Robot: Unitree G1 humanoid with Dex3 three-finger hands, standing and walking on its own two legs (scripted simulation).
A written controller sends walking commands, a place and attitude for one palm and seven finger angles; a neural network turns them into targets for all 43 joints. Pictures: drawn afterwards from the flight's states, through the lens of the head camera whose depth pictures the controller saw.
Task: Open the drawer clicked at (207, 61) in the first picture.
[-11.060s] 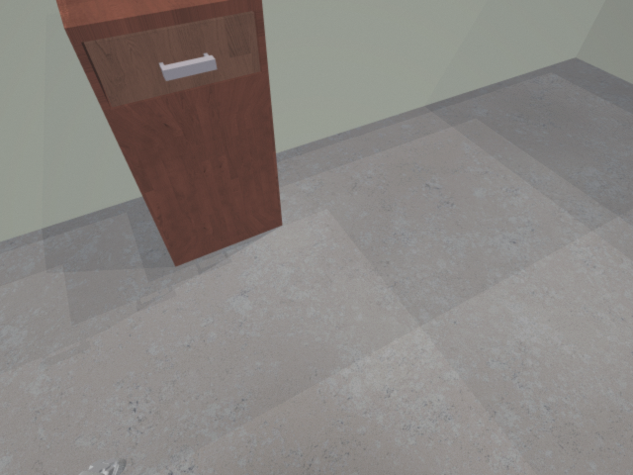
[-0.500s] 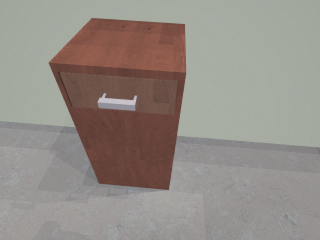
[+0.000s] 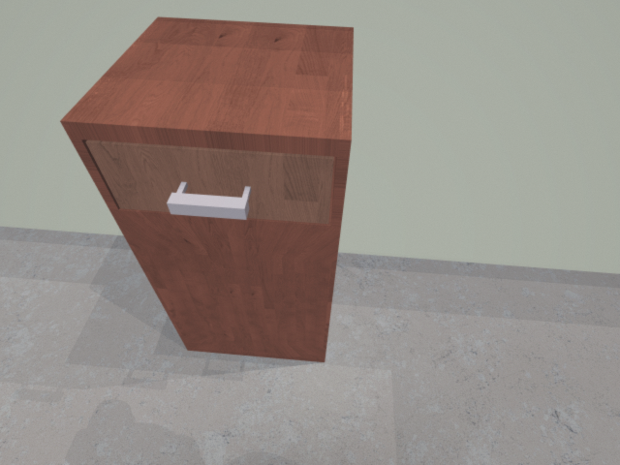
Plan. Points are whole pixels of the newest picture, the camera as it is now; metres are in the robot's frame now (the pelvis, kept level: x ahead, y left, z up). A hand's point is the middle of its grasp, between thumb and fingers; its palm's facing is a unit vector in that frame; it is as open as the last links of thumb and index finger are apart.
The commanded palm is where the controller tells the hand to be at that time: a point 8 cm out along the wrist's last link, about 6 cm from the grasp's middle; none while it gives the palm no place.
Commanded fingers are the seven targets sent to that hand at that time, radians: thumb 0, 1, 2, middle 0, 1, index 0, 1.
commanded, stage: come to a stop and stand still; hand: left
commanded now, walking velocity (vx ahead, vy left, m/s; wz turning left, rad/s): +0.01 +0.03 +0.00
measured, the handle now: (212, 197) +0.53 +0.21 +0.01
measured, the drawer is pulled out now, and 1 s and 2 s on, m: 0.00 0.00 0.00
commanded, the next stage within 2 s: look again from close up in 0.54 s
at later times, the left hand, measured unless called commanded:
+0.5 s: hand out of the picture +0.01 +0.22 -0.17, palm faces +0.02 -0.97 -0.23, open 7.4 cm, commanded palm none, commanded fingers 0.00 0.90 0.90 -0.20 -0.30 -0.20 -0.30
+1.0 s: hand out of the picture -0.04 +0.19 -0.17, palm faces +0.02 -0.99 -0.15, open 7.4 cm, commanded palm none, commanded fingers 0.00 0.90 0.90 -0.20 -0.30 -0.20 -0.30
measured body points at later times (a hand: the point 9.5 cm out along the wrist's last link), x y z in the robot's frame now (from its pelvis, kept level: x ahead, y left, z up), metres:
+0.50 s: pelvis -0.03 +0.04 +0.00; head -0.05 +0.04 +0.45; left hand +0.01 +0.28 -0.15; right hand +0.01 -0.20 -0.15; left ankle -0.01 +0.12 -0.73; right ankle +0.03 -0.09 -0.73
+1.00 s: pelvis -0.03 +0.04 +0.01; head -0.04 +0.05 +0.46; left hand -0.04 +0.25 -0.16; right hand -0.05 -0.18 -0.15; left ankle -0.01 +0.12 -0.73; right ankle +0.03 -0.09 -0.73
